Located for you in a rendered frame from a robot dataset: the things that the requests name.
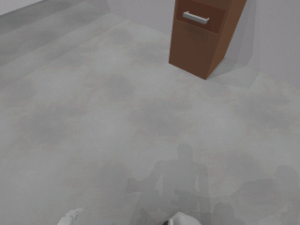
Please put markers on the drawer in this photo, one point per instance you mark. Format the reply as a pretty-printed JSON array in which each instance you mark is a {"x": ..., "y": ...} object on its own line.
[{"x": 215, "y": 14}]

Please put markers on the robot left hand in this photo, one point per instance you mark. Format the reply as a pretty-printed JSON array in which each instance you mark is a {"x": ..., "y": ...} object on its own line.
[{"x": 71, "y": 217}]

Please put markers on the handle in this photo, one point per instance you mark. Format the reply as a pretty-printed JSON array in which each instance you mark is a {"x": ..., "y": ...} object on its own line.
[{"x": 195, "y": 18}]

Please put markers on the cabinet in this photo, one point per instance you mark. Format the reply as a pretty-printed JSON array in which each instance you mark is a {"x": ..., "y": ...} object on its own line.
[{"x": 199, "y": 51}]

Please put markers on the right robot thigh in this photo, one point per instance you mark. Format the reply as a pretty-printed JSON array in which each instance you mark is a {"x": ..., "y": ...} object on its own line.
[{"x": 182, "y": 219}]

